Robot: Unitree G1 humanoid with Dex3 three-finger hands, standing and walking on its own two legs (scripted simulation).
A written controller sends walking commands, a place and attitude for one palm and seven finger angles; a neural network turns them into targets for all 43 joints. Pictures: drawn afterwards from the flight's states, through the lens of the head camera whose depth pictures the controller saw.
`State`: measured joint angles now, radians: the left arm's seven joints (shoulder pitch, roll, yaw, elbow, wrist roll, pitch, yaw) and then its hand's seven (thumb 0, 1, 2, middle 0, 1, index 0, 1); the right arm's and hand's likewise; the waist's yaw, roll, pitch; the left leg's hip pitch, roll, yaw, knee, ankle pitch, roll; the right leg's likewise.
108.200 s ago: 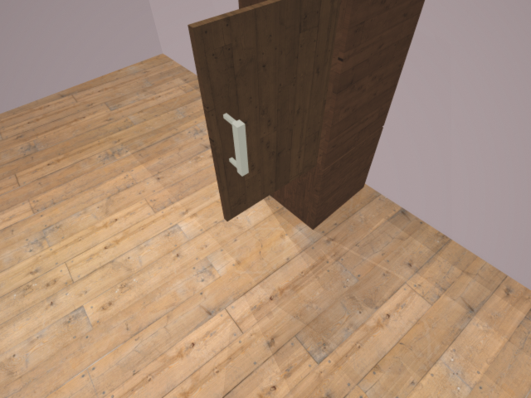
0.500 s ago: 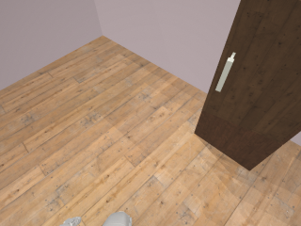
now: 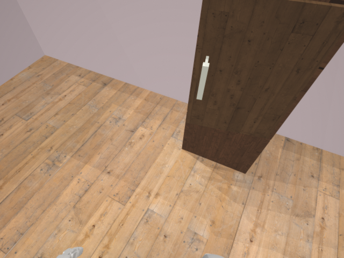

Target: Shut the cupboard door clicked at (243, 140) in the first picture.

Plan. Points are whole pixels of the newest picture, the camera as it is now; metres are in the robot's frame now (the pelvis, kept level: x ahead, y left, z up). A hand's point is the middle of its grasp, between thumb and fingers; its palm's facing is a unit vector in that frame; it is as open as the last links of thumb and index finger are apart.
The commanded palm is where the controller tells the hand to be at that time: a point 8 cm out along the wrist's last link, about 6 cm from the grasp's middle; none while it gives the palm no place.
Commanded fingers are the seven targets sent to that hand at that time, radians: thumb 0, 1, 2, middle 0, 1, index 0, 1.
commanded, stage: turn to face it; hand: left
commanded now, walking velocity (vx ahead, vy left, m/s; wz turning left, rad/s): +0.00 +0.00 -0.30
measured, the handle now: (203, 78) +0.71 -0.08 -0.03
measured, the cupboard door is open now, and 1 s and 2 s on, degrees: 11 11 11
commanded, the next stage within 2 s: take the last steps up to it in 0.24 s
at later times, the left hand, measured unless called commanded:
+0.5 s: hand out of the picture +0.10 +0.17 -0.19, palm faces -0.10 -0.98 -0.15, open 7.4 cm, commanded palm none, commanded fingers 0.00 0.90 0.90 -0.20 -0.30 -0.20 -0.30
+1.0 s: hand (164, 203) +0.29 +0.04 -0.17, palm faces -0.28 -0.94 -0.19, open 7.4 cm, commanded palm none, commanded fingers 0.00 0.90 0.90 -0.20 -0.30 -0.20 -0.30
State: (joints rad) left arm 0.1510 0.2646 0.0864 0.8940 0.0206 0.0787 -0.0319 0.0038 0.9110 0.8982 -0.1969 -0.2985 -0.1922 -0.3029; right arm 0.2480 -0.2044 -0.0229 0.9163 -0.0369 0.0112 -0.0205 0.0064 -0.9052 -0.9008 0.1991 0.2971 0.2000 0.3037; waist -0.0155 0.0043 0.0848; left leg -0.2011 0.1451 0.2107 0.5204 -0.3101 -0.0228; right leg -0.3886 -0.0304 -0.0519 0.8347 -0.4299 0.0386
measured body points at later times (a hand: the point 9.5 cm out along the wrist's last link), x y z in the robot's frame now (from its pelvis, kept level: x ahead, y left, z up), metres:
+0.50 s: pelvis +0.02 +0.00 -0.01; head +0.04 +0.03 +0.44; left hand +0.11 +0.23 -0.17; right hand +0.03 -0.25 -0.14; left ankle +0.03 +0.11 -0.74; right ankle -0.01 -0.12 -0.72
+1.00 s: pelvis +0.13 -0.11 -0.01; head +0.18 -0.13 +0.43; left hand +0.30 +0.09 -0.16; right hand -0.01 -0.31 -0.16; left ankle +0.05 +0.07 -0.68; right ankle +0.15 -0.23 -0.74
